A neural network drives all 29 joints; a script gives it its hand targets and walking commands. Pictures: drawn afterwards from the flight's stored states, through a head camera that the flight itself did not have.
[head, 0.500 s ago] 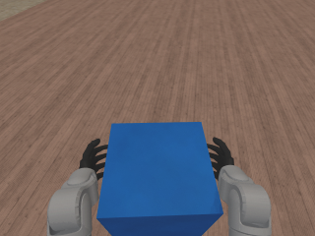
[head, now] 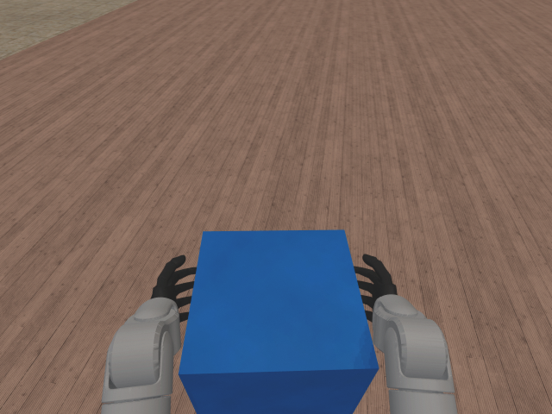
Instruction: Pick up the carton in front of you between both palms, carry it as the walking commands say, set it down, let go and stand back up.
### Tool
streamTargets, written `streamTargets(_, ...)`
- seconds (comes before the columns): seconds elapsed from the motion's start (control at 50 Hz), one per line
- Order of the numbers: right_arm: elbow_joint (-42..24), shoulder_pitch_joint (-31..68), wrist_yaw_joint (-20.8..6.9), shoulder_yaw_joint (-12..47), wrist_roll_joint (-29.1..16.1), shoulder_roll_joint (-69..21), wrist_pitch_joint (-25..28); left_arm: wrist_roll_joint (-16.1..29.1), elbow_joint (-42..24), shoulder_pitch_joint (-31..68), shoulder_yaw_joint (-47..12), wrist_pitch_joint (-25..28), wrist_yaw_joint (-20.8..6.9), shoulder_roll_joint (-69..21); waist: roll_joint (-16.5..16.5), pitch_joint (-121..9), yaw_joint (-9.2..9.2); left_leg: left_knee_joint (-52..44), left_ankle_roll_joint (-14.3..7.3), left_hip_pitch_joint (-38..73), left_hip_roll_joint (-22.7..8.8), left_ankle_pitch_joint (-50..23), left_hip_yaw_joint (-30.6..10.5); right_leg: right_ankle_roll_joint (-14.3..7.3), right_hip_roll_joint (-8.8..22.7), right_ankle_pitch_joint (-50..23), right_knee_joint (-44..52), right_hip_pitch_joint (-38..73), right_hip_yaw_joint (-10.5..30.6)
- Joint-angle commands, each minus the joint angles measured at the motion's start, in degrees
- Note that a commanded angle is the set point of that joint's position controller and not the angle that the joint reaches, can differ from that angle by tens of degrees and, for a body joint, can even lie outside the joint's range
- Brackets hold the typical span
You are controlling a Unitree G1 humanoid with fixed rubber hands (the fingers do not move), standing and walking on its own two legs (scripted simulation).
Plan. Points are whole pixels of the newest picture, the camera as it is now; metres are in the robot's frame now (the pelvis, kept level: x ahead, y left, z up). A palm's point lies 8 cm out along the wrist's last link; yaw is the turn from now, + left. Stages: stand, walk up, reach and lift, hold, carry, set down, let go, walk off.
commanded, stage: carry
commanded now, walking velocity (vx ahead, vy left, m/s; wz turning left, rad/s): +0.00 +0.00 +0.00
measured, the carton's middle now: (274, 334) +0.26 +0.00 -0.01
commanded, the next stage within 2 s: none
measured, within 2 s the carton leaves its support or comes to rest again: neither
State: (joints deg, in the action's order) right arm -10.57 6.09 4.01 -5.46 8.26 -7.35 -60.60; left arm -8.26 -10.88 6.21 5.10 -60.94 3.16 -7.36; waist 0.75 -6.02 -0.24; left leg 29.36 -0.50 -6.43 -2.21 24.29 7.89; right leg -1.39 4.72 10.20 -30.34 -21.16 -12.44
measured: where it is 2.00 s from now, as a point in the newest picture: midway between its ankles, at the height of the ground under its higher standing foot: outside the picture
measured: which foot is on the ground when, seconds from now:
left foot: down 0.00-0.88, up 0.90-1.00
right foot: down 0.00-1.00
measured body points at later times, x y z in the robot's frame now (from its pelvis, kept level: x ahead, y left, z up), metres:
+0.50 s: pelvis -0.02 +0.00 +0.00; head -0.03 +0.00 +0.45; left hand +0.28 +0.16 +0.03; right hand +0.28 -0.15 +0.03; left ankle -0.09 +0.09 -0.73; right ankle +0.06 -0.11 -0.73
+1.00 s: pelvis +0.07 -0.02 +0.02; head +0.08 -0.03 +0.47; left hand +0.36 +0.14 +0.04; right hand +0.37 -0.16 +0.04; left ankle +0.01 +0.10 -0.67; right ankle +0.06 -0.11 -0.73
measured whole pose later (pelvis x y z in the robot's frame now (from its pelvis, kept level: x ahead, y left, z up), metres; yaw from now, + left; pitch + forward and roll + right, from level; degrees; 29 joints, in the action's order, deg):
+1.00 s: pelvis +0.07 -0.02 +0.02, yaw +1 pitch +3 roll +1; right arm 5.2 10.3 1.7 -9.0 11.9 -7.8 -42.4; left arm -11.8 6.1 10.6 8.6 -41.6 1.0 -7.9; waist -0.3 -3.1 -1.1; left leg 51.8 -0.2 -22.5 -3.8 25.4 5.5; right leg -2.1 3.4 12.1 -20.6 -12.0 -13.6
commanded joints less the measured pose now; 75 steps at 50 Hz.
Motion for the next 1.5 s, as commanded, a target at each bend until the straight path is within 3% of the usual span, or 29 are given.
streamTargets(0.0, -1.1, 24.9, -11.1, 33.4, -14.2, -45.0, 3.8, 13.7, -0.5, 24.1, -33.0, 4.1, -10.4, -44.5, 0.1, -8.9, 0.07, -6.0, -0.9, -6.6, -6.7, -17.6, -4.6, -0.2, 5.2, -12.6, 2.3, 11.7, 6.5)
streamTargets(0.24, 14.1, 29.8, -12.6, 24.7, -7.2, -44.3, 18.3, 7.2, 14.8, 29.5, -24.1, 18.8, -12.4, -43.4, -0.4, -9.6, 0.08, -6.1, -1.6, -7.8, -6.2, -14.0, -5.4, -0.2, 5.3, -10.1, 3.2, 11.7, 6.8)
streamTargets(0.34, 18.4, 33.3, -13.9, 24.8, -6.6, -47.7, 23.6, 6.6, 19.3, 33.1, -24.1, 24.2, -13.8, -47.0, -0.5, -11.3, 0.07, -5.3, -1.7, -7.1, -6.0, -15.1, -5.4, -0.5, 5.4, -11.6, 2.9, 12.4, 6.7)
streamTargets(0.48, 14.6, 31.8, -14.5, 29.6, -9.3, -51.3, 22.1, 9.0, 15.6, 31.3, -28.4, 22.5, -14.3, -50.5, -0.5, -13.8, 0.11, -3.3, -1.5, -5.8, -6.0, -19.1, -5.0, -0.9, 5.8, -16.0, 1.8, 13.0, 6.6)
streamTargets(0.58, 14.5, 29.7, -14.3, 28.1, -8.6, -49.4, 19.9, 8.1, 15.7, 29.0, -26.9, 20.4, -14.0, -48.7, -0.4, -13.2, 0.11, -3.0, -1.5, -6.2, -6.1, -20.2, -5.1, -0.8, 5.8, -16.6, 1.5, 12.3, 6.4)
streamTargets(0.6, 14.6, 29.9, -14.3, 27.9, -8.5, -49.5, 19.9, 8.1, 15.7, 29.1, -26.5, 20.4, -14.0, -48.6, -0.3, -12.9, 0.12, -4.8, -1.6, -6.4, -6.2, -15.6, -5.2, -0.6, 5.5, -11.6, 2.2, 11.9, 6.0)
streamTargets(0.64, 13.9, 31.4, -14.2, 27.8, -8.3, -49.7, 20.0, 8.4, 15.1, 30.9, -27.1, 20.6, -14.1, -49.1, 1.9, -9.2, 0.23, -13.0, -2.5, -7.3, -8.0, 4.3, -7.9, 1.0, 4.0, 8.2, 3.3, 9.3, 3.6)
streamTargets(0.68, 13.3, 33.0, -14.2, 27.7, -8.4, -49.8, 20.3, 8.8, 14.2, 34.1, -27.4, 21.1, -14.1, -48.9, 5.2, -1.6, 1.09, -21.9, -5.6, -6.2, -12.3, 18.0, -15.6, 2.8, 0.3, 14.6, -1.7, 0.6, -0.1)
streamTargets(0.7, 13.1, 34.2, -14.2, 27.8, -8.6, -50.0, 20.5, 8.9, 14.0, 35.6, -27.4, 21.3, -14.1, -48.8, 6.7, 1.2, 1.33, -23.7, -6.7, -4.5, -14.4, 16.7, -17.6, 3.0, -0.2, 12.1, -5.1, -2.8, -0.2)
streamTargets(0.74, 13.3, 34.3, -14.0, 28.1, -9.0, -50.0, 20.6, 9.2, 14.0, 36.2, -27.5, 21.4, -14.0, -48.7, 7.3, 1.3, 1.44, -21.9, -8.3, 3.0, -15.5, 4.0, -17.3, 2.4, 0.7, 10.8, -5.3, -8.2, 1.3)
streamTargets(0.8, 13.6, 32.5, -13.6, 28.6, -8.9, -49.3, 20.4, 9.1, 15.5, 32.2, -26.8, 21.1, -13.9, -48.4, 5.0, -5.5, 0.34, -9.9, -6.0, 8.5, -12.1, -19.6, -8.8, 0.8, -2.7, 6.9, 5.1, 1.1, -1.9)
streamTargets(0.82, 14.2, 31.0, -13.5, 28.5, -8.5, -49.2, 20.2, 8.9, 16.2, 31.2, -26.4, 20.9, -13.9, -48.7, 3.2, -9.3, 0.05, -3.1, -3.6, 2.3, -9.5, -25.1, -3.8, -0.2, -2.5, 3.8, 9.0, 14.4, -0.6)
streamTargets(0.84, 14.0, 31.0, -13.6, 28.8, -8.5, -49.3, 19.8, 8.2, 17.3, 28.9, -25.6, 20.8, -13.9, -48.5, -3.9, -13.3, -1.12, 8.4, 0.1, -8.5, -5.6, -25.9, 1.4, -3.7, 5.3, 6.7, 11.7, 26.8, 11.6)
streamTargets(0.86, 13.3, 31.2, -13.8, 28.9, -8.8, -48.9, 19.6, 7.8, 18.0, 26.9, -25.0, 20.6, -13.9, -48.0, -14.7, -15.5, -1.76, 20.0, 1.8, -21.9, -1.2, -11.1, 1.8, -9.5, 15.6, 1.2, 15.9, 36.3, 28.9)
streamTargets(0.88, 13.4, 31.4, -13.9, 29.6, -9.2, -48.6, 19.8, 7.8, 17.7, 26.2, -25.3, 20.5, -13.8, -48.2, -15.7, -13.1, -1.75, 26.9, 1.4, -30.3, 0.6, 6.5, -2.3, -12.8, 20.0, -8.8, 18.2, 37.9, 35.2)
streamTargets(0.9, 13.0, 31.4, -14.1, 30.2, -9.7, -49.2, 20.1, 8.2, 16.2, 26.9, -25.8, 20.7, -13.9, -48.6, -9.3, -12.6, -1.59, 31.3, 0.4, -32.3, -1.8, 8.6, -5.3, -13.5, 20.8, -11.9, 17.1, 36.7, 32.4)
streamTargets(0.94, 11.7, 31.0, -14.2, 30.8, -10.2, -50.6, 20.7, 9.9, 12.0, 30.3, -29.1, 21.3, -13.9, -50.0, -2.7, -11.7, -1.18, 25.7, -0.5, -32.1, -5.1, 3.7, -6.4, -9.6, 18.7, -5.0, 19.3, 32.4, 24.9)
streamTargets(0.98, 9.3, 31.3, -13.8, 32.1, -10.9, -50.7, 21.0, 11.7, 8.4, 32.7, -32.1, 21.5, -13.7, -49.8, -4.5, -10.7, -1.13, 18.6, 0.4, -28.3, -3.8, -2.6, -3.3, -7.0, 15.1, -1.5, 22.1, 28.1, 17.8)
streamTargets(1.04, 7.6, 28.8, -12.9, 32.2, -10.4, -48.7, 20.3, 11.9, 7.6, 30.3, -32.4, 20.9, -13.3, -47.8, -7.7, -10.5, -1.03, 11.1, 1.6, -26.2, -3.5, -9.8, -1.1, -6.5, 13.0, 0.2, 23.0, 26.7, 12.4)
streamTargets(1.16, 9.1, 27.3, -12.5, 29.1, -8.5, -44.6, 19.8, 7.6, 11.3, 25.0, -27.4, 20.3, -12.5, -43.7, -10.6, -6.8, -1.31, -0.5, 1.4, -20.4, -2.1, -16.7, 3.1, -4.0, 11.1, -3.9, 19.8, 24.0, 6.3)
streamTargets(1.2, 10.4, 27.7, -12.7, 28.4, -8.6, -44.8, 20.0, 7.0, 11.4, 25.8, -27.1, 20.4, -12.3, -43.9, -8.9, -7.0, -0.13, -5.3, 1.2, -11.6, -0.6, -18.2, 6.1, -2.0, 9.2, -3.8, 12.8, 20.5, 2.7)
streamTargets(1.22, 11.7, 27.4, -12.8, 27.7, -8.3, -45.0, 20.0, 6.7, 11.7, 25.9, -27.1, 20.4, -12.2, -44.3, -6.1, -9.1, 0.40, -6.6, 0.7, -2.8, 0.8, -16.8, 7.6, -0.3, 6.8, -8.9, 4.8, 16.8, -0.3)
streamTargets(1.24, 13.2, 26.8, -13.0, 26.9, -8.0, -45.6, 19.9, 6.3, 12.1, 26.3, -26.6, 20.3, -12.1, -44.3, -1.2, -11.7, 1.56, -7.8, -0.1, 7.1, -3.8, -17.4, 1.3, 2.1, 4.8, -7.4, -6.9, 9.4, -1.5)
streamTargets(1.26, 14.1, 25.8, -13.2, 26.2, -7.7, -45.0, 19.9, 6.2, 12.4, 26.3, -26.7, 19.9, -12.1, -44.9, 13.2, -15.3, 1.93, -12.2, -6.2, 16.0, -17.6, -19.8, -20.3, 5.4, -1.1, 4.4, -22.9, -3.5, -0.8)
streamTargets(1.28, 15.4, 25.6, -13.5, 25.6, -7.9, -45.9, 20.3, 6.6, 12.6, 26.6, -27.2, 19.9, -12.3, -44.4, 18.3, -14.6, 1.74, -13.9, -11.2, 19.1, -22.7, -34.8, -27.7, 4.9, -3.2, 21.1, -31.0, -12.5, 4.5)
streamTargets(1.32, 15.8, 23.8, -13.9, 26.0, -8.6, -48.6, 21.6, 8.1, 12.0, 26.4, -29.5, 21.3, -13.0, -47.0, 8.2, -15.5, 1.48, -10.9, -11.2, 16.8, -21.9, -52.3, -19.1, 2.6, 0.2, 22.1, -36.5, -14.3, 10.1)
streamTargets(1.34, 15.1, 24.0, -14.1, 27.0, -8.9, -49.9, 22.6, 8.2, 11.7, 26.6, -30.2, 22.3, -13.3, -47.9, 5.1, -16.0, 1.10, -10.9, -9.2, 15.6, -20.5, -51.7, -15.3, 2.1, 1.7, 19.2, -32.4, -13.4, 11.1)
streamTargets(1.38, 13.3, 26.1, -14.6, 29.1, -9.9, -50.9, 24.5, 9.0, 11.0, 27.2, -31.4, 24.2, -13.5, -49.9, 5.8, -16.0, 0.70, -12.5, -6.1, 12.3, -17.2, -50.9, -7.4, 2.1, 1.3, 13.7, -20.2, -8.1, 9.1)
streamTargets(1.48, 8.0, 26.8, -14.5, 32.9, -12.2, -50.5, 25.6, 11.0, 6.5, 27.2, -35.6, 24.8, -12.7, -50.2, 9.0, -17.2, 0.70, -10.0, -6.0, 9.9, -14.0, -50.4, 0.9, 2.0, -2.1, 3.2, -2.5, 0.6, 4.3)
